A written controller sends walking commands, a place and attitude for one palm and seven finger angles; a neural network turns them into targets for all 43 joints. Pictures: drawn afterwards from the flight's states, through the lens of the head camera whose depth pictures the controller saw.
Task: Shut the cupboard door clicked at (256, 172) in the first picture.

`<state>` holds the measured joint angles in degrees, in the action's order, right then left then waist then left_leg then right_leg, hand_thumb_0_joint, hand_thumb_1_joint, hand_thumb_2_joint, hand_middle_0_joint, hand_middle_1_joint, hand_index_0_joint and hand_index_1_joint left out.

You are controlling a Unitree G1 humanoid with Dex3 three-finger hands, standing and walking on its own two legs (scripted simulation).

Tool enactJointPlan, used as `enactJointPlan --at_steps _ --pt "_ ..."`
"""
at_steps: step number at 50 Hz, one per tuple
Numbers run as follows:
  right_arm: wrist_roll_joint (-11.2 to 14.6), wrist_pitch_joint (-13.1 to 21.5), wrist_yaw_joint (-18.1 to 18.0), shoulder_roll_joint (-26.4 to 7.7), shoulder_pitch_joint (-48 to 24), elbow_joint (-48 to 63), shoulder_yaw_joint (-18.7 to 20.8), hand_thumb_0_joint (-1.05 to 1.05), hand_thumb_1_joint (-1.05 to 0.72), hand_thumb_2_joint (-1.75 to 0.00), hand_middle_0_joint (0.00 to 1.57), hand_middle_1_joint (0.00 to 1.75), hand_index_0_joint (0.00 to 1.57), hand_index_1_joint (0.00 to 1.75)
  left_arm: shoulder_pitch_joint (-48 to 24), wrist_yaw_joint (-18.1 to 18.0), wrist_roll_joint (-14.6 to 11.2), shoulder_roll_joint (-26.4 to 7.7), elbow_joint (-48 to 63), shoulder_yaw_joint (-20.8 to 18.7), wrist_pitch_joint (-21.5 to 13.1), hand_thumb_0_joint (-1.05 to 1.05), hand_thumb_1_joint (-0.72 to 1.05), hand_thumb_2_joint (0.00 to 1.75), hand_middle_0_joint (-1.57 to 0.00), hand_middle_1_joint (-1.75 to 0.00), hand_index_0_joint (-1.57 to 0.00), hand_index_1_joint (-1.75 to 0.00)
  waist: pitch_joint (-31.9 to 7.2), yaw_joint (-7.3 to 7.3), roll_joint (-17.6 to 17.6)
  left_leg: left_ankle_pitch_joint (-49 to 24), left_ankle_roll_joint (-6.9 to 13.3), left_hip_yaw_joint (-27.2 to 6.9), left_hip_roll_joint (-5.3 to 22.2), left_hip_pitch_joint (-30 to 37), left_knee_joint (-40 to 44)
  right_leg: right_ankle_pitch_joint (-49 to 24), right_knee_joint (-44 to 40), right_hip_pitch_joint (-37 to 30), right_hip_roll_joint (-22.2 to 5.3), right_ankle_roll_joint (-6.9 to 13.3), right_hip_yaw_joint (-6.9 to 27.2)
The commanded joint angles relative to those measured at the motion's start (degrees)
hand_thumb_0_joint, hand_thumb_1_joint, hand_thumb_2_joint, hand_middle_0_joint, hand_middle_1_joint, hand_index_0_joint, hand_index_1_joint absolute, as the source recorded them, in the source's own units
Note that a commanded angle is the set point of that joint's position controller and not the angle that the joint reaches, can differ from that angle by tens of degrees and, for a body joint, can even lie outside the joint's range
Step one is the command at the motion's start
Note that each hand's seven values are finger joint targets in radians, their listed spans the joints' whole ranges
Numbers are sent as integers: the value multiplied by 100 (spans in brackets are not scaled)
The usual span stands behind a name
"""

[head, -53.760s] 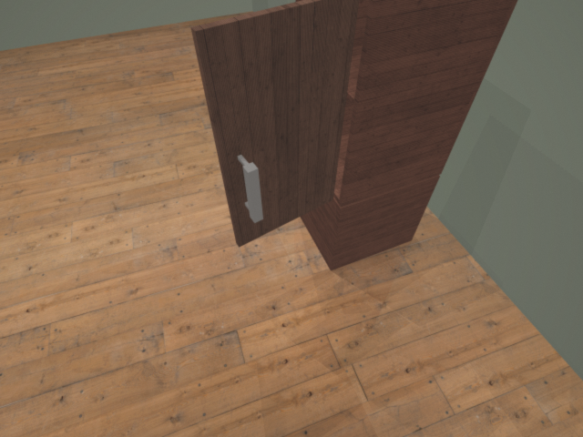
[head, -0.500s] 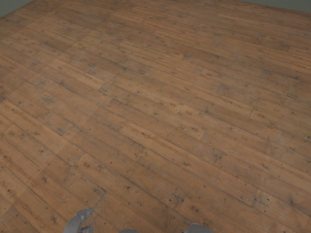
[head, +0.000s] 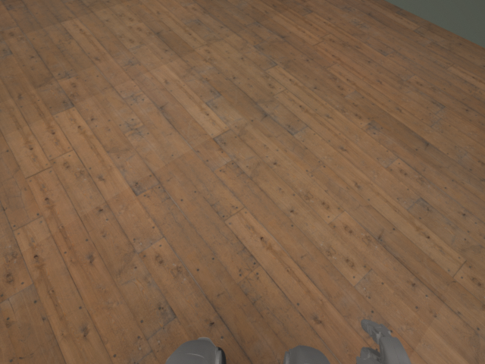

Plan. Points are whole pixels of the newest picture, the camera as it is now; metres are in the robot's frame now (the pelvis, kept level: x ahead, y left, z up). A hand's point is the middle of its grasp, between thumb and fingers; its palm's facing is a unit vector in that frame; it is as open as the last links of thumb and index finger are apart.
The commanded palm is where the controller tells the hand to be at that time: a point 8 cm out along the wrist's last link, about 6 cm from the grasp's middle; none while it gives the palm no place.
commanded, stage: turn to face it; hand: left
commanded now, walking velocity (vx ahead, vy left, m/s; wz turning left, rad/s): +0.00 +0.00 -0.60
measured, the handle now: out of the picture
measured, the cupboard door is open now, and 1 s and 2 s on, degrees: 24 24 24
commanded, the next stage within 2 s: none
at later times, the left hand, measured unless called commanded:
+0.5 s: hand (173, 324) +0.19 +0.15 -0.16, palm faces -0.19 -0.96 -0.21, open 7.4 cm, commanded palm none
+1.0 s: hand (210, 233) +0.37 +0.10 -0.13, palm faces -0.54 -0.80 -0.27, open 7.4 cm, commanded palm none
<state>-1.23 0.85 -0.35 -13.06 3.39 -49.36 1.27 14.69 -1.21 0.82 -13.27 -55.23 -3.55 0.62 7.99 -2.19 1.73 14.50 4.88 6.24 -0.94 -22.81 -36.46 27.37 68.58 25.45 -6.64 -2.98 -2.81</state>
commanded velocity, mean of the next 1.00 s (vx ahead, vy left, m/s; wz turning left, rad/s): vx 0.00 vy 0.00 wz -0.60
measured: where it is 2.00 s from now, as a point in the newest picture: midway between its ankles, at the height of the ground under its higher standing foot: outside the picture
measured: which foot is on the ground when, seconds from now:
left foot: down 0.00-0.32, up 0.34-0.64, down 0.66-1.00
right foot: up 0.00-0.28, down 0.30-0.66, up 0.68-1.00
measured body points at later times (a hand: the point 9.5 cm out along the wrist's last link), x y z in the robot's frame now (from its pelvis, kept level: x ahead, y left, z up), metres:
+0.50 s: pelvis +0.10 -0.03 +0.01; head +0.15 -0.04 +0.46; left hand +0.20 +0.20 -0.14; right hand +0.10 -0.30 -0.14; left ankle +0.08 +0.10 -0.66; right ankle +0.05 -0.13 -0.72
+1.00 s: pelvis +0.13 -0.01 +0.01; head +0.17 -0.04 +0.46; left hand +0.39 +0.14 -0.11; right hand +0.03 -0.25 -0.14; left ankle +0.18 +0.11 -0.72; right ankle +0.06 -0.10 -0.71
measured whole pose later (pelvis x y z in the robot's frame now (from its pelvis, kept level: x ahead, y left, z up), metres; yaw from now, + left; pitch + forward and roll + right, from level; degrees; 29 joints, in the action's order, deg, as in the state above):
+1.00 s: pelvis +0.13 -0.01 +0.01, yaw -34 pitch +0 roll -1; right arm -1.5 -1.7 -0.8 -13.4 12.9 -51.9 2.1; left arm 5.1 2.3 1.0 -15.7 -48.8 -4.4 3.9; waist 6.0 1.3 -2.0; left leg 19.4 -1.8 13.0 9.4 -13.2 -33.6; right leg 21.6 39.9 18.8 -0.9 -1.3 -4.6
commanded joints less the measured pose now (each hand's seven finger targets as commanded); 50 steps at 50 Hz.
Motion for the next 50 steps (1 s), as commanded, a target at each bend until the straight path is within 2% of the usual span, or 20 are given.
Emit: enactJointPlan --at_steps 1,10,13,14,15,16,17,18,21,27,30,31,32,33,34,37,39,47,49,50 --pt "13 122 -153 -565 620 -27 53 0 -90 -90 20 30 20 30 746 1 24 -47 25 33 60 0 90 90 -20 -30 -20 -30 -1323 83 -619 -2829 394 -1025 1624 1074 1832 -600 -813 -265 -3 26 380" --pt "-39 -106 -189 -682 701 -308 267 0 -90 -90 20 30 20 30 87 127 68 -53 335 -91 181 0 90 90 -20 -30 -20 -30 -684 211 -786 -2024 453 -585 1985 1188 1554 -603 -2408 -451 405 98 -90" --pt "-7 -134 -183 -747 711 -342 327 0 -90 -90 20 30 20 30 250 161 73 -129 379 -141 123 0 90 90 -20 -30 -20 -30 -821 126 -777 -2255 166 -284 1870 1374 851 -1358 -3441 -914 519 209 -207" --pt "20 -136 -177 -740 721 -313 342 0 -90 -90 20 30 20 30 397 167 79 -234 361 -174 88 0 90 90 -20 -30 -20 -30 -877 63 -616 -2027 -63 -99 1657 1229 416 -2179 -3966 -1269 455 300 -18" --pt "62 -134 -159 -586 734 -248 351 0 -90 -90 20 30 20 30 603 133 110 -551 330 -235 30 0 90 90 -20 -30 -20 -30 -1069 2 225 -1111 -398 284 1184 691 -445 -3856 -4294 -1845 -214 619 982" --pt "92 -132 -141 -269 614 -81 301 0 -90 -90 20 30 20 30 714 91 130 -953 275 -290 -27 0 90 90 -20 -30 -20 -30 -988 -64 1251 1559 -724 469 393 -463 -1567 -5804 -4541 -2429 -1346 1348 2234" --pt "64 -200 -190 -282 378 37 251 0 -90 -90 20 30 20 30 980 17 76 -934 224 -305 -37 0 90 90 -20 -30 -20 -30 -1174 -227 1285 2304 -751 -220 300 -836 -2396 -6527 -4580 -2607 -1495 1757 2619" --pt "63 -192 -212 -330 263 53 254 0 -90 -90 20 30 20 30 816 -32 79 -931 234 -335 -33 0 90 90 -20 -30 -20 -30 -1171 -199 1230 2122 -753 -576 333 -1223 -2901 -6432 -4510 -2756 -1409 1877 2671" --pt "69 -182 -174 -344 340 16 237 0 -90 -90 20 30 20 30 218 -66 63 -798 460 -322 0 0 90 90 -20 -30 -20 -30 -1269 27 300 1441 -849 -768 485 -1174 -2812 -5378 -4410 -2693 -970 1636 1893" --pt "95 -177 -168 -297 460 100 220 0 -90 -90 20 30 20 30 -73 23 92 -961 560 -389 72 0 90 90 -20 -30 -20 -30 -1190 64 598 1071 -895 -490 295 -350 -961 -4893 -4290 -2222 -570 1401 1812" --pt "98 -128 -201 -415 1027 -16 230 0 -90 -90 20 30 20 30 -487 67 44 -984 679 -389 142 0 90 90 -20 -30 -20 -30 -1120 379 594 -12 -870 -409 184 827 591 -4166 -3910 -1372 -212 1011 1766" --pt "79 -71 -209 -620 1269 -64 260 0 -90 -90 20 30 20 30 -540 77 -4 -828 733 -350 169 0 90 90 -20 -30 -20 -30 -1164 482 200 -624 -821 -596 464 1642 1343 -3351 -3569 -705 74 753 1595" --pt "3 -25 -204 -1118 1470 -66 345 0 -90 -90 20 30 20 30 -405 121 -37 -487 815 -286 192 0 90 90 -20 -30 -20 -30 -1378 484 -1310 -1552 -381 -1901 1702 2240 1711 -1165 -2638 86 843 374 928" --pt "-42 -65 -217 -1483 1616 11 387 0 -90 -90 20 30 20 30 -370 154 -33 -444 955 -240 187 0 90 90 -20 -30 -20 -30 -1345 506 -2016 -2227 324 -2710 2779 2072 1845 1084 -1367 435 997 198 412" --pt "-76 -58 -244 -1411 1524 7 363 0 -90 -90 20 30 20 30 -627 156 26 -585 931 -261 230 0 90 90 -20 -30 -20 -30 -1161 575 -1753 -2027 515 -2735 2834 1565 1939 1076 -486 426 817 158 667" --pt "-75 -64 -250 -1072 777 297 252 0 -90 -90 20 30 20 30 -618 305 20 -582 844 -276 249 0 90 90 -20 -30 -20 -30 -766 202 -1098 -2467 394 -1471 2209 1446 1678 326 -165 609 475 33 403" --pt "-72 -70 -237 -1052 917 245 258 0 -90 -90 20 30 20 30 -684 342 3 -506 883 -230 287 0 90 90 -20 -30 -20 -30 -964 249 -1135 -2865 326 -961 2053 1748 1554 140 -586 471 462 -13 242" --pt "-54 -128 -123 -1235 1129 77 396 0 -90 -90 20 30 20 30 -993 364 33 -456 1100 -137 230 0 90 90 -20 -30 -20 -30 -1032 406 -1364 -2838 132 -246 2182 1758 1103 -331 -2728 -514 642 168 -285" --pt "-20 -148 -103 -1287 890 119 426 0 -90 -90 20 30 20 30 -526 349 37 -586 977 -177 192 0 90 90 -20 -30 -20 -30 -1099 108 -1094 -2185 -211 54 2020 1273 467 -1396 -3881 -1424 680 265 -354" --pt "26 -156 -66 -1176 857 172 422 0 -90 -90 20 30 20 30 -97 312 59 -896 847 -237 141 0 90 90 -20 -30 -20 -30 -1270 -92 -393 -1339 -512 327 1720 677 -343 -2273 -4491 -2277 295 423 120"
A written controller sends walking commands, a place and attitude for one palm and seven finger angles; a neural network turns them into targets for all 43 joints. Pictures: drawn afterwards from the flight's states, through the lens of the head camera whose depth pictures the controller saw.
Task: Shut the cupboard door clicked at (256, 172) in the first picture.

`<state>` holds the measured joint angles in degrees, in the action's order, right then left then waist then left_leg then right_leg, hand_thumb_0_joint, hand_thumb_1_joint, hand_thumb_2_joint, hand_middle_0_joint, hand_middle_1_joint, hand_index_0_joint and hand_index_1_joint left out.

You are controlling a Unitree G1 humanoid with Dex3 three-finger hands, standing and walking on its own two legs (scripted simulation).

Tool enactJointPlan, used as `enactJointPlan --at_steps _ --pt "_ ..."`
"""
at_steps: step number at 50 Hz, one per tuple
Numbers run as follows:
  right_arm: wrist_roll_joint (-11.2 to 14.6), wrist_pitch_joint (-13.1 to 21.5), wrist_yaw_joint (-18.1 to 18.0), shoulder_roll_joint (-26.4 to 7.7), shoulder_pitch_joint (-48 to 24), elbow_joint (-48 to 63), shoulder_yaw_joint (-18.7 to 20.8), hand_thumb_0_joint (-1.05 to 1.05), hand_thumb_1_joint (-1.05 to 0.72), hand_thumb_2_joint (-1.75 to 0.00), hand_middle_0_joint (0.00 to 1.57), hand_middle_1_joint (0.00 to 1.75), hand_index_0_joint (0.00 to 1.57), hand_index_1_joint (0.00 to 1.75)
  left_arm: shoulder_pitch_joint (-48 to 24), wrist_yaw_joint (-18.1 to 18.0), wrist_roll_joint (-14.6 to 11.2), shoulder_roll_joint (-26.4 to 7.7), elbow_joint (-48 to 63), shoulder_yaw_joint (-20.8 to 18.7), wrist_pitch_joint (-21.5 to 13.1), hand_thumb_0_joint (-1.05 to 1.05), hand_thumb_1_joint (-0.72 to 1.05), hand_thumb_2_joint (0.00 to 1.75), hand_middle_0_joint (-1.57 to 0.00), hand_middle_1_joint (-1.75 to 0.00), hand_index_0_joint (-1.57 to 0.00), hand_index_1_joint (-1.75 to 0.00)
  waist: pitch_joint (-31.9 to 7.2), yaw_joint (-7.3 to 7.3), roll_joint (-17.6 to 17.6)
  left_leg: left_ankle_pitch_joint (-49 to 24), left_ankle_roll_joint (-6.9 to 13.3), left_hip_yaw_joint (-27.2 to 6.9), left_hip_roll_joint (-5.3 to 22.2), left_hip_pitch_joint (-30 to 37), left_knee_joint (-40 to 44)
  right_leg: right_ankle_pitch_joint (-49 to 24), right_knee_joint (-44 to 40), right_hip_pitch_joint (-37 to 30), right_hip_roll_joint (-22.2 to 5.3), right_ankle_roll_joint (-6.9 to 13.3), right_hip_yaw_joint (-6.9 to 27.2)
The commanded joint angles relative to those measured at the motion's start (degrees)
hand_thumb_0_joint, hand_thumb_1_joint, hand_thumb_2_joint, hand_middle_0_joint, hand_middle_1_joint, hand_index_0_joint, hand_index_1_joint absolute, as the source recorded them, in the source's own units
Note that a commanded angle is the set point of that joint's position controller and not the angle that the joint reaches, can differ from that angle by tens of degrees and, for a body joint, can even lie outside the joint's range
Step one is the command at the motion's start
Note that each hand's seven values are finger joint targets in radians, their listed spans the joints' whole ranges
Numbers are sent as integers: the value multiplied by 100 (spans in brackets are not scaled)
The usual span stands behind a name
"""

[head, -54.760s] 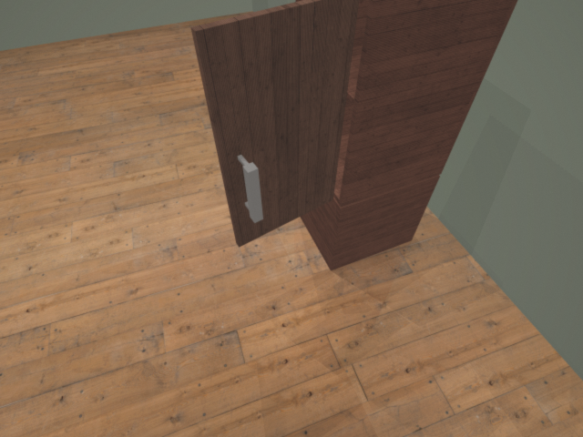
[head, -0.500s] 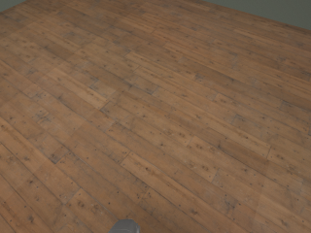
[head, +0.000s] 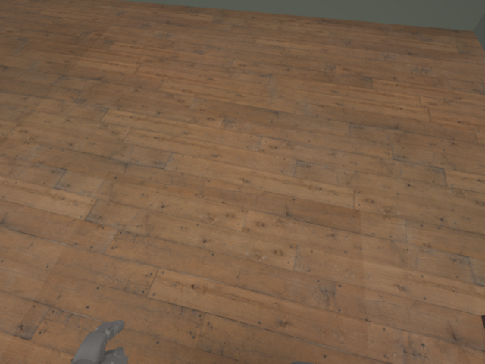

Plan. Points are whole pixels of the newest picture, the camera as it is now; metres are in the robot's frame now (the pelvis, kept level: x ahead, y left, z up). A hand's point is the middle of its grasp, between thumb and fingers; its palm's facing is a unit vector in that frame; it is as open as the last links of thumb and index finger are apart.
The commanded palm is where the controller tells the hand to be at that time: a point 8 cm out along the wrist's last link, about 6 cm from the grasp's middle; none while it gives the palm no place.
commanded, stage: turn to face it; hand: left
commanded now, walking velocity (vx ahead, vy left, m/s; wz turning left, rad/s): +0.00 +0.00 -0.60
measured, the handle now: out of the picture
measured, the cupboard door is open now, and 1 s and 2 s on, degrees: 24 24 24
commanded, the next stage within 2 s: none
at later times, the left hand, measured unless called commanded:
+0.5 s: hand (144, 358) +0.15 +0.20 -0.18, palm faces -0.24 -0.95 -0.18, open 7.4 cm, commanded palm none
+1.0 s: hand (206, 314) +0.22 +0.09 -0.15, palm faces -0.55 -0.79 -0.26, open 7.4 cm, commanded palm none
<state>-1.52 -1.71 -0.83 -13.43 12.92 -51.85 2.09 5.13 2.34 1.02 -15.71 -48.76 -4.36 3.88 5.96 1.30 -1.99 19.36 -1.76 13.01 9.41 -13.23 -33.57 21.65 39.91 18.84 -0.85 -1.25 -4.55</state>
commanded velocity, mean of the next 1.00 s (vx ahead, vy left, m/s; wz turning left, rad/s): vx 0.00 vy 0.00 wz -0.60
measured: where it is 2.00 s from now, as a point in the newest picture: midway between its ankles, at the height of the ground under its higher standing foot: outside the picture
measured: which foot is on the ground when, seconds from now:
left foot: down 0.00-0.02, up 0.04-0.38, down 0.40-0.80, up 0.82-1.00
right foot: up 0.00-0.00, down 0.02-0.40, up 0.42-0.78, down 0.80-1.00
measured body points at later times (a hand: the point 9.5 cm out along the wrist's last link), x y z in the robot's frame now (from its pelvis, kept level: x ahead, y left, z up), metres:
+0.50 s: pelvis +0.02 +0.02 +0.00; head +0.08 +0.04 +0.45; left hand +0.16 +0.25 -0.16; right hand +0.05 -0.25 -0.12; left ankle +0.05 +0.13 -0.73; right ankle -0.03 -0.10 -0.68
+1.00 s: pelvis +0.02 -0.02 +0.00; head +0.06 -0.07 +0.45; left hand +0.25 +0.13 -0.13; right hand -0.07 -0.29 -0.14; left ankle +0.08 +0.11 -0.66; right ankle -0.04 -0.10 -0.73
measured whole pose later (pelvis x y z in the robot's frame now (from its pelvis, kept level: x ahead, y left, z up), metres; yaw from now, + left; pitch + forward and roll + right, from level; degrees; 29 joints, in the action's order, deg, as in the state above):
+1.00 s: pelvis +0.02 -0.02 +0.00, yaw -34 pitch +1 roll +0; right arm -0.8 -3.9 -1.1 -15.7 9.7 -51.8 3.2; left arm 8.6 0.3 1.0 -12.4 -50.2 -2.4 2.2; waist 5.8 1.3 -1.9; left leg 24.4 -5.1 2.0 4.8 -28.2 -62.6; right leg 16.3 30.4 15.3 1.9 2.2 0.5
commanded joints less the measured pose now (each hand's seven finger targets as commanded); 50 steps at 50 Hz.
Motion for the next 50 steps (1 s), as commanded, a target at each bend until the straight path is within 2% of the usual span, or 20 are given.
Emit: enactJointPlan --at_steps 1,2,4,6,8,14,18,19,20,21,22,25,34,38,39,40,41,43,45,50 --pt "90 90 4 -645 -227 664 222 0 -90 -90 20 30 20 30 1122 -125 88 -1258 132 -270 -258 0 90 90 -20 -30 -20 -30 -1057 -577 1853 1203 -216 -33 -217 -1857 -1961 -3503 -1946 -2469 -1739 861 2190" --pt "83 11 -49 -732 -362 785 173 0 -90 -90 20 30 20 30 1355 -199 -1 -1436 82 -269 -246 0 90 90 -20 -30 -20 -30 -1057 -694 1659 1853 -256 -770 -413 -2053 -2924 -4622 -1842 -1990 -2305 1410 2619" --pt "93 -24 -121 -747 -517 659 202 0 -90 -90 20 30 20 30 815 -295 2 -1154 207 -252 -224 0 90 90 -20 -30 -20 -30 -732 -454 1634 1248 -255 -1404 -323 -2425 -3651 -3664 -1956 -1589 -1841 1477 2538" --pt "58 -43 -60 -710 -300 495 204 0 -90 -90 20 30 20 30 298 -294 1 -857 387 -157 -230 0 90 90 -20 -30 -20 -30 -754 -140 1179 503 -336 -1369 -284 -2083 -3474 -3207 -1915 -1202 -1337 1187 1789" --pt "53 -49 -39 -651 -126 427 189 0 -90 -90 20 30 20 30 204 -302 31 -827 441 -161 -250 0 90 90 -20 -30 -20 -30 -905 -72 1045 371 -361 -1259 -354 -1697 -3017 -2935 -1895 -1000 -1209 1139 1631" --pt "91 6 -59 -534 -372 602 176 0 -90 -90 20 30 20 30 506 -252 67 -930 289 -237 -226 0 90 90 -20 -30 -20 -30 -860 -234 1013 544 -304 -1212 -646 -1306 -1553 -2621 -1837 -903 -1157 1269 2313" --pt "133 129 -131 -543 269 434 150 0 -90 -90 20 30 20 30 253 -241 5 -854 285 -250 -163 0 90 90 -20 -30 -20 -30 -1072 80 904 -437 -211 -1149 -795 90 580 -2667 -1188 -359 -819 835 2377" --pt "99 199 -153 -793 469 383 188 0 -90 -90 20 30 20 30 237 -225 -41 -617 350 -208 -134 0 90 90 -20 -30 -20 -30 -1175 167 274 -680 -49 -1619 -272 833 1426 -1890 -687 283 -321 516 1985" --pt "12 221 -160 -1387 487 437 279 0 -90 -90 20 30 20 30 410 -156 -84 -255 457 -137 -114 0 90 90 -20 -30 -20 -30 -1110 98 -1512 -1401 501 -3037 1168 1310 1780 378 467 1308 498 143 1097" --pt "-4 169 -172 -1536 528 538 280 0 -90 -90 20 30 20 30 309 -120 -19 -379 529 -129 -132 0 90 90 -20 -30 -20 -30 -964 165 -1320 -1854 1032 -3355 1865 761 1763 1456 1631 1271 347 38 720" --pt "-42 194 -198 -1383 343 497 247 0 -90 -90 20 30 20 30 268 -134 36 -402 439 -167 -84 0 90 90 -20 -30 -20 -30 -929 71 -1497 -2281 1097 -3208 1774 602 1706 1401 2353 1376 200 -41 880" --pt "-34 215 -218 -998 -31 629 143 0 -90 -90 20 30 20 30 367 -15 9 -331 225 -197 -74 0 90 90 -20 -30 -20 -30 -724 -149 -730 -3379 867 -1785 988 727 1340 595 2833 1420 -6 -205 613" --pt "-29 145 -118 -1125 327 325 288 0 -90 -90 20 30 20 30 -98 37 2 -128 353 -85 -51 0 90 90 -20 -30 -20 -30 -702 116 -1035 -3336 852 -892 1100 864 1017 451 855 633 -25 -127 -52" --pt "10 105 -63 -1244 26 341 359 0 -90 -90 20 30 20 30 496 7 11 -312 198 -111 -142 0 90 90 -20 -30 -20 -30 -879 -252 -774 -2624 406 -480 971 327 46 -815 -1056 -741 137 85 -246" --pt "65 104 -24 -1107 9 400 353 0 -90 -90 20 30 20 30 965 -38 37 -678 56 -171 -207 0 90 90 -20 -30 -20 -30 -1133 -461 20 -1880 89 -240 659 -349 -899 -1783 -1646 -1751 -340 300 360" --pt "94 97 -2 -584 -255 690 213 0 -90 -90 20 30 20 30 1323 -132 71 -1333 -45 -299 -273 0 90 90 -20 -30 -20 -30 -1092 -667 2002 1528 -250 -32 -284 -2029 -2317 -3808 -1888 -2549 -1859 937 2428" --pt "87 12 -75 -729 -484 800 172 0 -90 -90 20 30 20 30 1529 -206 -34 -1465 -98 -278 -262 0 90 90 -20 -30 -20 -30 -1082 -739 1700 1936 -263 -950 -397 -2220 -3148 -4671 -1861 -2048 -2274 1429 2763" --pt "86 0 -130 -761 -562 699 196 0 -90 -90 20 30 20 30 914 -311 -11 -1123 65 -264 -240 0 90 90 -20 -30 -20 -30 -848 -469 1795 1264 -271 -1417 -264 -2566 -3659 -3898 -1865 -1842 -1804 1451 2599" --pt "61 -22 -62 -719 -376 519 195 0 -90 -90 20 30 20 30 424 -306 -10 -838 256 -156 -252 0 90 90 -20 -30 -20 -30 -824 -170 1180 560 -352 -1358 -251 -2104 -3414 -3572 -1816 -1347 -1324 1203 1846" --pt "60 -59 -29 -616 -369 521 181 0 -90 -90 20 30 20 30 455 -269 33 -899 264 -168 -265 0 90 90 -20 -30 -20 -30 -768 -174 915 334 -380 -1230 -495 -1689 -2515 -2786 -1965 -984 -1138 1205 1984"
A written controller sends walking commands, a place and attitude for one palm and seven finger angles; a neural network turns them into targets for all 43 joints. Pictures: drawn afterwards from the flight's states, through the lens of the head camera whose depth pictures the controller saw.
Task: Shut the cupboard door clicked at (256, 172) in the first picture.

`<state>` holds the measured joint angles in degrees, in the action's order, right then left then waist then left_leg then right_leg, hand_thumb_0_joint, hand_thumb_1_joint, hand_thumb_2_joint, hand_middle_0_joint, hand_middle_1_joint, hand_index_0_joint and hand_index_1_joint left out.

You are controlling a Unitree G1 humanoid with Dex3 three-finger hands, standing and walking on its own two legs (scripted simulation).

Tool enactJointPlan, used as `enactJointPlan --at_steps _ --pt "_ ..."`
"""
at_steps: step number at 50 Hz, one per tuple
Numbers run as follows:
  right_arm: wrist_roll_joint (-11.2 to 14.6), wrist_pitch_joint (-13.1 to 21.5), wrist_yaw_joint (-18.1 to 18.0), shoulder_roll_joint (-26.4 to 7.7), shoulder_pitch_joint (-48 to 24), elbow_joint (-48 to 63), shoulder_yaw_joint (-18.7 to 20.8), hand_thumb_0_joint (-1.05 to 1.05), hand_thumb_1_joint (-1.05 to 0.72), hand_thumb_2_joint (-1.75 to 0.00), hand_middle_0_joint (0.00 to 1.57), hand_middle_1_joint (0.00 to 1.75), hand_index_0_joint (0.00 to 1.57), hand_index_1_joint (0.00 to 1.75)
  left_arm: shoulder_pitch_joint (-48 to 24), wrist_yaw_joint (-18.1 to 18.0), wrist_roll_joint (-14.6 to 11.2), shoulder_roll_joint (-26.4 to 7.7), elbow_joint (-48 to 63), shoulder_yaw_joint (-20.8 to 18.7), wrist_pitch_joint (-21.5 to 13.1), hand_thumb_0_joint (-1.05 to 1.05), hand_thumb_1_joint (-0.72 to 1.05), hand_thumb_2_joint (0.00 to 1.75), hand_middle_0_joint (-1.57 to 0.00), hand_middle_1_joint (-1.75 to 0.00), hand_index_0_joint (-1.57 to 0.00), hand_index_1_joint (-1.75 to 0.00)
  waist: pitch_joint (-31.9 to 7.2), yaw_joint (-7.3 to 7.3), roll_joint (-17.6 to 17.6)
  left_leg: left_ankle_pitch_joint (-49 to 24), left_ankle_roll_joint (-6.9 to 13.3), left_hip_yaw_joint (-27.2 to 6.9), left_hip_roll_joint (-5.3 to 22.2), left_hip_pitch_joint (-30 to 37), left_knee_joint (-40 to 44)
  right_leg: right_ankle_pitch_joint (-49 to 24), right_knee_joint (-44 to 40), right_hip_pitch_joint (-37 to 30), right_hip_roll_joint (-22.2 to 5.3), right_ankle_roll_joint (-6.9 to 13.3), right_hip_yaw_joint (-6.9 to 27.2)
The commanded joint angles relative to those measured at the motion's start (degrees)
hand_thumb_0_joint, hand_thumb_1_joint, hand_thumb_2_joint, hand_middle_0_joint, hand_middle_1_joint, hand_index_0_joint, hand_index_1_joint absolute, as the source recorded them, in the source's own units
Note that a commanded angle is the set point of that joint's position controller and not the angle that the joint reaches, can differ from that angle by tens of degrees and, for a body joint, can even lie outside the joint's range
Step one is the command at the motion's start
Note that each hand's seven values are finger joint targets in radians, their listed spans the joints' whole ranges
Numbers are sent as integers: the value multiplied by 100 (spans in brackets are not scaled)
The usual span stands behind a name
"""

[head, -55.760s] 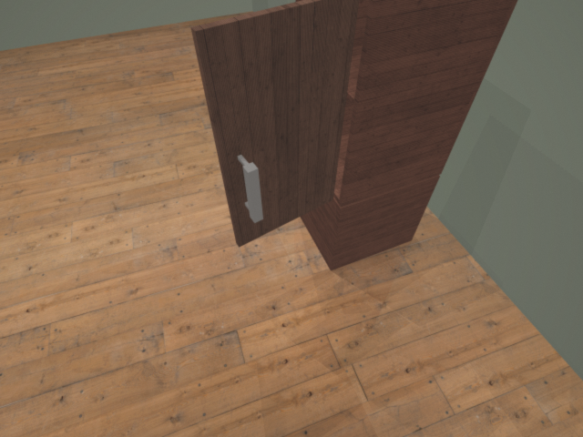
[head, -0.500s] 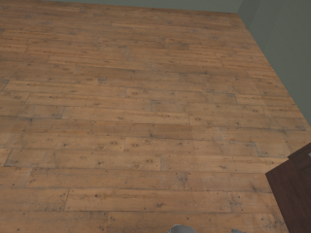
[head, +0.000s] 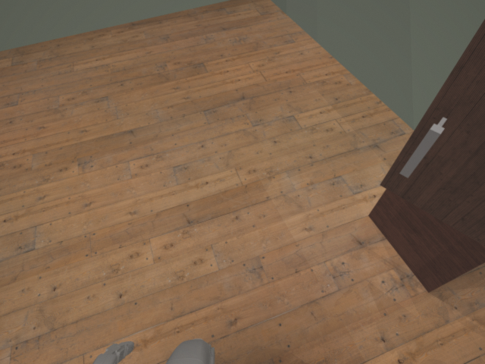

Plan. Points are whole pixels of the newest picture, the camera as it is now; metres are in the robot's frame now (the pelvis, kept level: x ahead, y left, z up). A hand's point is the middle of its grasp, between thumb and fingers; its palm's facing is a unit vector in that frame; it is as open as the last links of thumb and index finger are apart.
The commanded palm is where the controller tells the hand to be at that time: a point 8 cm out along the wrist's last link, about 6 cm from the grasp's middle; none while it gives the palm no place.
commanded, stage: turn to face it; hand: left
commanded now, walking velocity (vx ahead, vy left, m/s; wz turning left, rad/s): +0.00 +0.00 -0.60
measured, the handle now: (423, 148) +0.62 -0.43 -0.11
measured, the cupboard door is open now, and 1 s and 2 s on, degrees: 24 24 24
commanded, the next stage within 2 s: take the last steps up to it in 1.06 s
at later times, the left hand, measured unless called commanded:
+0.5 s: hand (142, 329) +0.19 +0.21 -0.16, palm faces -0.28 -0.94 -0.21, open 7.4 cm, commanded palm none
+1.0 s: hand (187, 308) +0.24 +0.14 -0.18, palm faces -0.49 -0.85 -0.18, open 7.4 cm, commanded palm none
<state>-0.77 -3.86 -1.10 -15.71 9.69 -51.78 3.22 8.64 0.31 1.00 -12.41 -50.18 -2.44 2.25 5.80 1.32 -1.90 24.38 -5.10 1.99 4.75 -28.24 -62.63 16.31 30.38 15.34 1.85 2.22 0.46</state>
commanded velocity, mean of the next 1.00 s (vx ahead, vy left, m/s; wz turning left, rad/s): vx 0.00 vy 0.00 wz -0.49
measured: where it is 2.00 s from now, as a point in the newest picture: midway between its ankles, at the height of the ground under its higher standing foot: outside the picture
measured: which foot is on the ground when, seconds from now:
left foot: up 0.00-0.20, down 0.22-0.62, up 0.64-0.96, down 0.98-1.00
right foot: down 0.00-0.22, up 0.24-0.60, down 0.62-1.00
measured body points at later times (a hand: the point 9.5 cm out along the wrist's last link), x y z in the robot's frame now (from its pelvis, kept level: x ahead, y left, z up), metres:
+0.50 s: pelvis +0.03 +0.03 +0.01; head +0.10 +0.04 +0.45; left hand +0.21 +0.26 -0.14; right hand +0.02 -0.23 -0.12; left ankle +0.04 +0.14 -0.73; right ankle -0.04 -0.11 -0.67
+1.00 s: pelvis +0.07 +0.01 -0.01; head +0.11 +0.02 +0.44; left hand +0.26 +0.18 -0.16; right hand +0.00 -0.25 -0.13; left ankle +0.13 +0.10 -0.74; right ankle -0.02 -0.10 -0.73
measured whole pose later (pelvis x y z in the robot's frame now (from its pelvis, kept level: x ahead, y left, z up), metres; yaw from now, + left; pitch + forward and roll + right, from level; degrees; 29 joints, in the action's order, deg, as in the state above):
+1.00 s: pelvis +0.07 +0.01 -0.01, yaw -31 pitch +1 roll -1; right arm -0.6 -1.5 -1.2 -12.3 10.8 -51.8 1.5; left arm 10.3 0.3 0.8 -12.8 -52.8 -2.8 3.0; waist 2.8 0.5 1.7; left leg 17.8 -1.5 3.0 2.3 -18.7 -35.1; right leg 19.0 34.2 16.3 1.8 -0.5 3.6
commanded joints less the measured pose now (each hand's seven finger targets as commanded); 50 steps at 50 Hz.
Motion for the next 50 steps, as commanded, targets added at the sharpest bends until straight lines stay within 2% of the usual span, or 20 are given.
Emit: enactJointPlan --at_steps 1,6,9,11,12,14,17,25,27,29,30,31,32,34,37,44,47,48,49,50 --pt "-7 171 -8 -384 -122 565 65 0 -90 -90 20 30 20 30 150 -65 43 -1232 397 -372 -97 0 90 90 -20 -30 -20 -30 -740 -211 900 -119 -36 -141 -62 -133 630 -2179 -1013 -612 -1426 899 1623" --pt "49 272 -61 -333 -63 645 37 0 -90 -90 20 30 20 30 160 -53 49 -1310 360 -437 -66 0 90 90 -20 -30 -20 -30 -946 -196 1053 -93 46 -96 -294 457 2064 -2891 -597 -699 -1335 856 1994" --pt "51 371 -110 -492 542 456 50 0 -90 -90 20 30 20 30 -109 -45 -28 -1135 424 -403 -11 0 90 90 -20 -30 -20 -30 -1049 126 736 -1329 160 -183 -151 1998 3949 -2236 48 192 -829 305 1786" --pt "-60 391 -118 -1331 736 541 168 0 -90 -90 20 30 20 30 131 43 -57 -671 627 -303 6 0 90 90 -20 -30 -20 -30 -1130 74 -1622 -2913 1193 -2170 2197 2740 4578 1976 2210 1630 223 -311 264" --pt "-96 381 -151 -1256 674 529 129 0 -90 -90 20 30 20 30 3 25 7 -819 570 -316 57 0 90 90 -20 -30 -20 -30 -1022 142 -1627 -3104 1453 -2223 2346 2275 4503 2084 3169 1586 -19 -392 435" --pt "-113 410 -170 -921 320 672 54 0 -90 -90 20 30 20 30 -39 126 17 -840 449 -396 49 0 90 90 -20 -30 -20 -30 -664 -89 -769 -3714 1368 -1356 1776 2056 4328 1489 3890 1710 -216 -491 297" --pt "-79 421 -171 -777 299 648 27 0 -90 -90 20 30 20 30 6 197 -7 -679 379 -348 101 0 90 90 -20 -30 -20 -30 -801 -119 -729 -4287 1178 -332 1389 2480 4116 998 3749 1741 -338 -602 19" --pt "-95 370 -81 -962 702 316 186 0 -90 -90 20 30 20 30 -537 236 4 -503 513 -245 94 0 90 90 -20 -30 -20 -30 -839 149 -1036 -4305 1163 278 1544 2604 3777 953 1732 1007 -286 -485 -558" --pt "-91 351 -51 -1020 624 292 224 0 -90 -90 20 30 20 30 -448 221 4 -562 487 -226 52 0 90 90 -20 -30 -20 -30 -827 108 -1158 -4192 1066 331 1601 2494 3552 821 1057 606 -216 -380 -641" --pt "-51 335 -30 -1068 439 298 238 0 -90 -90 20 30 20 30 81 199 8 -690 326 -262 -5 0 90 90 -20 -30 -20 -30 -980 -239 -812 -3606 706 633 1405 1992 2856 -416 -259 -459 -135 -246 -726" --pt "13 335 13 -909 403 357 221 0 -90 -90 20 30 20 30 594 144 38 -1085 166 -321 -61 0 90 90 -20 -30 -20 -30 -1214 -469 53 -2703 398 896 1104 1172 1938 -1490 -720 -1584 -690 -9 -49" --pt "34 327 31 -391 155 639 76 0 -90 -90 20 30 20 30 958 49 67 -1693 33 -448 -128 0 90 90 -20 -30 -20 -30 -1212 -652 1885 978 66 1075 140 -561 580 -3699 -841 -2413 -2199 685 1916" --pt "26 242 -53 -543 -21 742 39 0 -90 -90 20 30 20 30 1176 -27 -39 -1798 -10 -443 -112 0 90 90 -20 -30 -20 -30 -1204 -731 1464 1469 50 215 91 -641 -191 -4734 -743 -1890 -2654 1140 2120" --pt "30 233 -110 -533 -97 593 36 0 -90 -90 20 30 20 30 613 -127 -14 -1488 104 -416 -107 0 90 90 -20 -30 -20 -30 -940 -478 1700 908 59 -274 195 -1019 -701 -3893 -781 -1649 -2172 1190 1939" --pt "-6 187 -23 -423 258 341 21 0 -90 -90 20 30 20 30 -104 -132 23 -1158 321 -308 -105 0 90 90 -20 -30 -20 -30 -937 -77 1079 101 -1 -139 182 -226 -149 -2955 -825 -808 -1583 861 1034" --pt "16 238 -20 -260 233 357 -11 0 -90 -90 20 30 20 30 35 -79 64 -1228 226 -355 -95 0 90 90 -20 -30 -20 -30 -840 -146 1118 -32 67 79 -187 393 1729 -2475 -806 -601 -1417 880 1381" --pt "24 300 -63 -262 660 194 -13 0 -90 -90 20 30 20 30 -81 -81 10 -1104 170 -339 -51 0 90 90 -20 -30 -20 -30 -839 75 989 -1100 141 92 -279 1501 3238 -1979 -408 -23 -1173 505 1371" --pt "7 375 -75 -444 892 141 1 0 -90 -90 20 30 20 30 -64 -78 -24 -926 220 -304 -28 0 90 90 -20 -30 -20 -30 -958 149 481 -1528 259 -221 35 2122 3988 -1484 -4 395 -859 257 1182" --pt "-71 412 -84 -949 936 156 83 0 -90 -90 20 30 20 30 196 -40 -59 -587 262 -251 10 0 90 90 -20 -30 -20 -30 -982 71 -987 -2258 743 -1492 1189 2542 4251 130 893 1132 -91 -95 547" --pt "-94 388 -119 -1159 970 225 123 0 -90 -90 20 30 20 30 149 -22 -42 -532 331 -216 9 0 90 90 -20 -30 -20 -30 -867 115 -1462 -2901 1293 -2141 2020 2307 4568 1803 1998 1373 79 -278 91"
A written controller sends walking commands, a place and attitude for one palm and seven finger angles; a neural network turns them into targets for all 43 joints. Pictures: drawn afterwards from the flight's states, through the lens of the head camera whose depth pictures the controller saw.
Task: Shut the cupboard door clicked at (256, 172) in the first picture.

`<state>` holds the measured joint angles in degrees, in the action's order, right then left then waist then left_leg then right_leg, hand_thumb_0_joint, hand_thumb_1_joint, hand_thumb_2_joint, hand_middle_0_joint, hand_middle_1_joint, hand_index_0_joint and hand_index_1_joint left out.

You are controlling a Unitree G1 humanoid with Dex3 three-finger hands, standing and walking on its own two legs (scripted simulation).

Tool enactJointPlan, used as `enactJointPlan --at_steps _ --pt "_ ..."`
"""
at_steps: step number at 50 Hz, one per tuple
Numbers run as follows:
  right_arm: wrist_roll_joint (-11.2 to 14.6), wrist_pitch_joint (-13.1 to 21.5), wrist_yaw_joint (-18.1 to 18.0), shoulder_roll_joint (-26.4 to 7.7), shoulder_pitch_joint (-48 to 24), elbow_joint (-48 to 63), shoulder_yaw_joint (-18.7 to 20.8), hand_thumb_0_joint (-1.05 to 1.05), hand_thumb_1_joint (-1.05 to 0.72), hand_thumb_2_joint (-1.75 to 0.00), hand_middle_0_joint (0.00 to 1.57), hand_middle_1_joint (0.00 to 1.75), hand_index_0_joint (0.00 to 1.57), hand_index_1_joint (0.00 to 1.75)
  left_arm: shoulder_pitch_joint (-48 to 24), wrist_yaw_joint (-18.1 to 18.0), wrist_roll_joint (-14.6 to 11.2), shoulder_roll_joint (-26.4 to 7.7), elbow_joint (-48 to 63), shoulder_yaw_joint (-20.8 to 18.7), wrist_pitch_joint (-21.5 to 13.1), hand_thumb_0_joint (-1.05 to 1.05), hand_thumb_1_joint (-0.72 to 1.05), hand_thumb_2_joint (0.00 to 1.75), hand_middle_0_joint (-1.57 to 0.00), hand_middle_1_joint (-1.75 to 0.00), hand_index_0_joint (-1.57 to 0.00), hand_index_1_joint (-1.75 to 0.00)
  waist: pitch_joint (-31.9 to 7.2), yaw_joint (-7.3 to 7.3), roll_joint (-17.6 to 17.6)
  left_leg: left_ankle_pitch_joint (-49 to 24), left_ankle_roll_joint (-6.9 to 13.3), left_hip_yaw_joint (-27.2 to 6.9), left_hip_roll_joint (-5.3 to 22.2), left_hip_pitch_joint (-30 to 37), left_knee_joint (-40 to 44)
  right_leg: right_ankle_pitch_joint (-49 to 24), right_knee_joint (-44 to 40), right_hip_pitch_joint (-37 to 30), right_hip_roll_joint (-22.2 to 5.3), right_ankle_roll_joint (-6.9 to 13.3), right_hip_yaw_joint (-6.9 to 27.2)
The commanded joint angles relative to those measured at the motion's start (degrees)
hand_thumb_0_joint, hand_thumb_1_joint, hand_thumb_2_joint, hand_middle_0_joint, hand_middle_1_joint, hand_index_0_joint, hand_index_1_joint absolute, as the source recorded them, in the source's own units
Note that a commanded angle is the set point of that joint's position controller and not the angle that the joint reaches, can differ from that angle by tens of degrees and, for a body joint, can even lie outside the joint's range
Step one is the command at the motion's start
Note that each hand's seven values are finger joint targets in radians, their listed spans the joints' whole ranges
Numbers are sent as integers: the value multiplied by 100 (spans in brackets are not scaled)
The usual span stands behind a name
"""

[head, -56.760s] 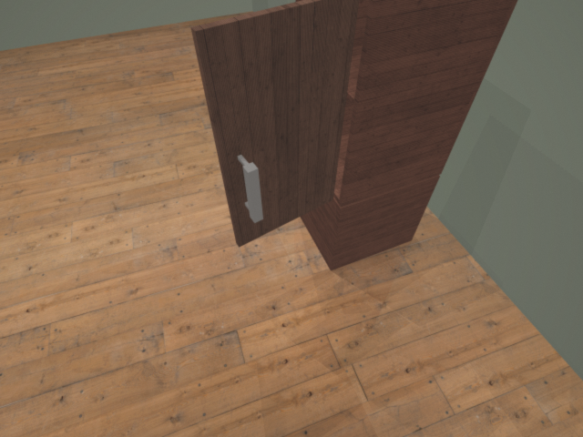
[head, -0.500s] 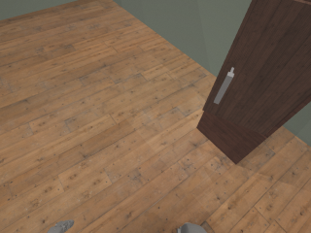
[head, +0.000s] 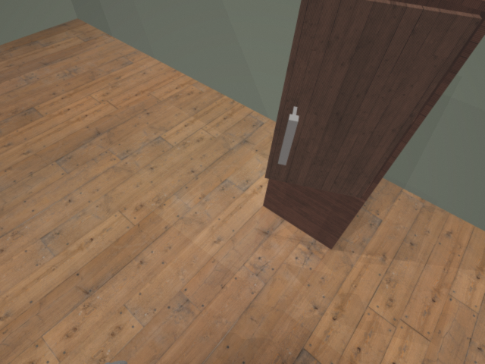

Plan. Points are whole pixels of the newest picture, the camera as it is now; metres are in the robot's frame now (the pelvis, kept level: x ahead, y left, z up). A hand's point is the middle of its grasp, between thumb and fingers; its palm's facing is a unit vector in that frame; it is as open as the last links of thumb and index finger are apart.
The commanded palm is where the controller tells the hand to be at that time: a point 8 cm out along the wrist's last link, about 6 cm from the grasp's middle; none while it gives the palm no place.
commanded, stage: turn to face it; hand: left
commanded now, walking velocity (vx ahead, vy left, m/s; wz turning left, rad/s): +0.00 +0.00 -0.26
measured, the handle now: (288, 136) +0.70 -0.10 -0.10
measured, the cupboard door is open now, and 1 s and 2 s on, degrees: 24 24 24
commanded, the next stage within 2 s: take the last steps up to it in 0.06 s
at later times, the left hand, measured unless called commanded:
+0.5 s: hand (169, 359) +0.15 +0.13 -0.15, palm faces -0.16 -0.96 -0.22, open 7.4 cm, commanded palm none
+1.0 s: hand (209, 298) +0.27 +0.08 -0.17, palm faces -0.20 -0.97 -0.15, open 7.4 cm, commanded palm none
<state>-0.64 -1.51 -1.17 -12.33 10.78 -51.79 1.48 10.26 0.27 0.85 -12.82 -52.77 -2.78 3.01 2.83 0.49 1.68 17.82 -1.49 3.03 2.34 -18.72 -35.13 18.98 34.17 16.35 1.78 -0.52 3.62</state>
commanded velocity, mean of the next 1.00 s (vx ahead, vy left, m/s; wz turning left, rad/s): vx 0.20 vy -0.11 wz -0.14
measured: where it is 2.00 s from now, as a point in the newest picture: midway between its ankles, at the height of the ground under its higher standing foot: outside the picture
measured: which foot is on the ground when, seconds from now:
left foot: down 0.00-0.44, up 0.46-0.78, down 0.80-1.00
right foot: down 0.00-0.00, up 0.02-0.42, down 0.44-0.80, up 0.82-1.00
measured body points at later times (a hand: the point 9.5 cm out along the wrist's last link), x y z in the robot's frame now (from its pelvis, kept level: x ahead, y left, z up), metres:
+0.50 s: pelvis +0.04 -0.04 +0.00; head +0.05 -0.06 +0.45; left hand +0.16 +0.19 -0.13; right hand -0.05 -0.30 -0.15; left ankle +0.01 +0.09 -0.70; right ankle -0.01 -0.14 -0.73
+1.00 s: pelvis +0.19 -0.10 +0.01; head +0.23 -0.08 +0.46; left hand +0.28 +0.13 -0.15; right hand +0.16 -0.33 -0.13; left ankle +0.22 +0.00 -0.73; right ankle +0.14 -0.24 -0.65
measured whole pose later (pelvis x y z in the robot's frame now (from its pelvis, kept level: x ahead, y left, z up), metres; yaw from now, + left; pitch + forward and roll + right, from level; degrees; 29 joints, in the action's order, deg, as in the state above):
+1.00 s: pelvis +0.19 -0.10 +0.01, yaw -13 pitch +1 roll -1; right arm -2.0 2.2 -1.8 -8.8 15.0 -57.7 1.1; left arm 12.3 1.9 1.6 -12.0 -59.1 -3.6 1.5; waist 3.7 0.7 1.9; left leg 14.4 0.9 9.9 5.2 -14.1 -28.2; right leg 19.5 60.7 27.7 -2.9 0.2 -1.4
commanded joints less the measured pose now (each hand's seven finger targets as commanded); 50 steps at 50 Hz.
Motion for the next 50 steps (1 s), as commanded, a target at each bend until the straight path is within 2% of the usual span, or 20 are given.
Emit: enactJointPlan --at_steps 1,4,8,12,16,19,20,21,22,24,26,28,35,38,39,40,41,44,46,50 --pt "-126 168 -161 -1425 839 146 274 0 -90 -90 20 30 20 30 -179 -39 22 -577 531 -209 -8 0 90 90 -20 -30 -20 -30 -526 268 -1921 -2380 1000 -2220 2280 1005 1899 1582 2456 1256 -59 -61 101" --pt "-128 203 -183 -977 373 236 131 0 -90 -90 20 30 20 30 -6 49 18 -528 296 -247 -32 0 90 90 -20 -30 -20 -30 -376 -64 -1088 -3059 959 -1078 1635 1003 1629 872 2992 1288 -258 -151 -37" --pt "-86 215 -185 -887 627 24 147 0 -90 -90 20 30 20 30 -19 53 1 -347 183 -189 -6 0 90 90 -20 -30 -20 -30 -580 27 -1083 -3623 960 -578 1493 1426 1497 642 2374 1078 -301 -202 -271" --pt "-148 202 -136 -996 1072 -204 260 0 -90 -90 20 30 20 30 -374 144 54 -293 223 -149 -17 0 90 90 -20 -30 -20 -30 -415 304 -923 -1349 973 -859 1796 1549 1899 717 1819 1206 -341 -116 -507" --pt "-177 222 -85 -1229 1034 -362 368 0 -90 -90 20 30 20 30 -636 273 76 -282 290 -143 -64 0 90 90 -20 -30 -20 -30 -115 361 -1039 246 889 -888 1960 1142 2133 765 788 854 -346 -8 -693" --pt "-148 227 -61 -1267 719 -424 376 0 -90 -90 20 30 20 30 110 302 67 -334 -17 -180 -131 0 90 90 -20 -30 -20 -30 -337 -44 -826 525 585 -420 1682 587 1516 -111 -712 -519 -81 87 -1035" --pt "-116 233 -44 -1140 664 -424 370 0 -90 -90 20 30 20 30 489 273 76 -510 -179 -238 -163 0 90 90 -20 -30 -20 -30 -313 -210 -426 771 390 -48 1388 -107 977 -223 -1202 -1369 -161 183 -868" --pt "-59 244 -11 -828 554 -311 288 0 -90 -90 20 30 20 30 952 201 102 -919 -320 -323 -229 0 90 90 -20 -30 -20 -30 -427 -448 634 1314 104 621 781 -1163 -149 703 -1831 -2279 -1082 568 308" --pt "-47 238 19 -483 -31 7 177 0 -90 -90 20 30 20 30 1291 102 99 -1314 -432 -392 -226 0 90 90 -20 -30 -20 -30 -92 -710 1666 2163 -60 797 163 -2225 -1619 1111 -2472 -2327 -2082 1183 1883" --pt "-61 237 -17 -678 -357 2 230 0 -90 -90 20 30 20 30 1117 -11 60 -1106 -424 -340 -304 0 90 90 -20 -30 -20 -30 322 -561 1188 1484 -11 -16 356 -2649 -2861 499 -2543 -1770 -2163 1691 2132" --pt "-108 220 46 -643 -47 -172 268 0 -90 -90 20 30 20 30 574 -38 62 -723 -309 -201 -367 0 90 90 -20 -30 -20 -30 428 -145 546 854 -62 -87 512 -2199 -2870 -87 -2344 -1191 -1752 1520 1022" --pt "-133 183 97 -465 284 -290 242 0 -90 -90 20 30 20 30 364 -35 68 -602 -271 -157 -443 0 90 90 -20 -30 -20 -30 263 78 453 396 -106 97 476 -1652 -2546 -615 -2325 -842 -1424 1329 375" --pt "-100 274 81 -351 39 -120 184 0 -90 -90 20 30 20 30 631 -24 77 -650 -563 -152 -476 0 90 90 -20 -30 -20 -30 186 66 303 49 -20 414 307 -1056 -722 -2140 -1906 -1228 -1334 1319 217" --pt "-137 378 -20 -599 1106 -483 245 0 -90 -90 20 30 20 30 479 -2 6 -600 -556 -158 -450 0 90 90 -20 -30 -20 -30 -275 590 -55 -844 100 490 77 938 522 -3012 -279 -644 -926 1009 -134" --pt "-219 435 -82 -1082 1874 -662 346 0 -90 -90 20 30 20 30 669 31 -26 -374 -482 -147 -427 0 90 90 -20 -30 -20 -30 -884 803 -1077 -1280 510 -1041 1110 2236 1043 -1831 1181 273 -377 614 -435" --pt "-245 406 -137 -1594 2285 -762 417 0 -90 -90 20 30 20 30 827 86 -50 -200 -353 -60 -426 0 90 90 -20 -30 -20 -30 -1108 763 -2097 -1688 1227 -3024 2637 3050 1592 1330 2912 1617 175 372 -683" --pt "-168 346 -172 -1566 2033 -726 382 0 -90 -90 20 30 20 30 647 59 58 -419 -336 -103 -380 0 90 90 -20 -30 -20 -30 -1017 705 -1633 -806 1311 -3104 2812 2288 1944 1472 3722 1704 -61 385 -57" --pt "-159 409 -181 -908 989 -384 234 0 -90 -90 20 30 20 30 270 167 115 -290 -292 -159 -306 0 90 90 -20 -30 -20 -30 116 233 -805 -265 1054 -1930 2243 786 2318 348 3786 1849 -610 169 -52" --pt "-150 465 -172 -812 859 -397 217 0 -90 -90 20 30 20 30 458 184 117 -122 -352 -151 -220 0 90 90 -20 -30 -20 -30 -24 62 -736 -1137 917 -979 1924 776 2219 38 3171 1583 -682 61 -203" --pt "-130 422 -79 -763 821 -454 236 0 -90 -90 20 30 20 30 391 163 72 48 -340 -88 -192 0 90 90 -20 -30 -20 -30 -93 27 -958 -1593 835 -64 1481 552 2171 -329 1717 991 -651 -48 -608"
